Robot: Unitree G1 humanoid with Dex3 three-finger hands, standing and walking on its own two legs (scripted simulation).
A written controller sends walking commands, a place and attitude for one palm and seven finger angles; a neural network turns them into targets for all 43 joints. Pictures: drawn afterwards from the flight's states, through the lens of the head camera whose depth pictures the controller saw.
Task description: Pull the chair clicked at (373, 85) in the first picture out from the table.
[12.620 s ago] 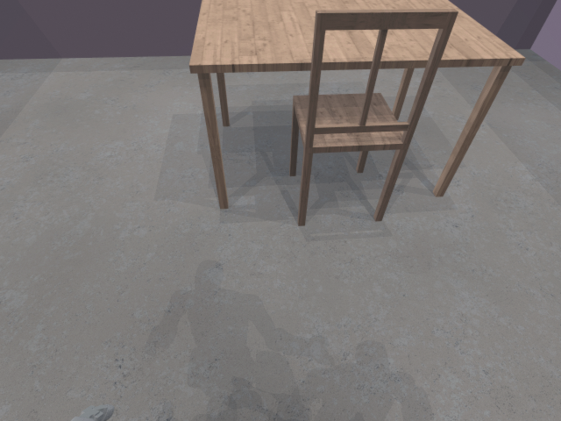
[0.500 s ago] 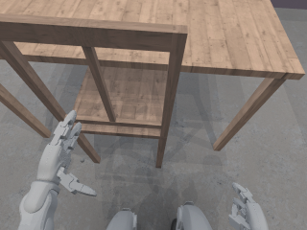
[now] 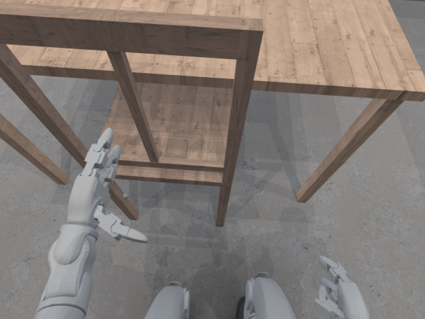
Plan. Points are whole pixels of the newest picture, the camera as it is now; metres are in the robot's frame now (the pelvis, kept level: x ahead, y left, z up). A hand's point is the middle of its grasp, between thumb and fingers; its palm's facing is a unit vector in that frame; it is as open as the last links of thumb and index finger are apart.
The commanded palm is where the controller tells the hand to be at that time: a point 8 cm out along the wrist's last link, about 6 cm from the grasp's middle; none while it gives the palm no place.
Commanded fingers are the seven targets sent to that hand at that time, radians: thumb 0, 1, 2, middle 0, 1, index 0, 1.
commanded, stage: aim the fingers beside a spindle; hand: left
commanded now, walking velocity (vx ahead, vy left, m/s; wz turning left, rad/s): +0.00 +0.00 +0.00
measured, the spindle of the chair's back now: (140, 118) +0.48 +0.16 +0.04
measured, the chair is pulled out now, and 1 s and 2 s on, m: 0.00 0.00 0.00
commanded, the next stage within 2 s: none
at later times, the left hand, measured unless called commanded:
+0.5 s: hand (145, 188) +0.35 +0.14 +0.00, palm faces -0.11 -0.99 -0.03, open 16.9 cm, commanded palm +0.33 +0.20 +0.02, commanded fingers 0.00 -0.50 0.30 -0.06 -0.08 -0.06 -0.08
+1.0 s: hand (139, 185) +0.35 +0.15 +0.02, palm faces -0.06 -1.00 -0.07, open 16.9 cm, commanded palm +0.32 +0.20 +0.01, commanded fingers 0.00 -0.50 0.30 -0.06 -0.08 -0.06 -0.08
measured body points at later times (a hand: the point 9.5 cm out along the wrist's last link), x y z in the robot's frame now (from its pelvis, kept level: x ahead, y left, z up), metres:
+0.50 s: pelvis +0.00 +0.00 -0.01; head +0.13 +0.00 +0.42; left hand +0.35 +0.19 +0.01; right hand +0.14 -0.25 -0.12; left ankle -0.01 +0.11 -0.63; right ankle +0.05 -0.12 -0.63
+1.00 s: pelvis +0.00 +0.00 -0.01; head +0.11 +0.00 +0.43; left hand +0.35 +0.20 +0.03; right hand +0.15 -0.25 -0.12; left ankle -0.01 +0.11 -0.63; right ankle +0.05 -0.12 -0.63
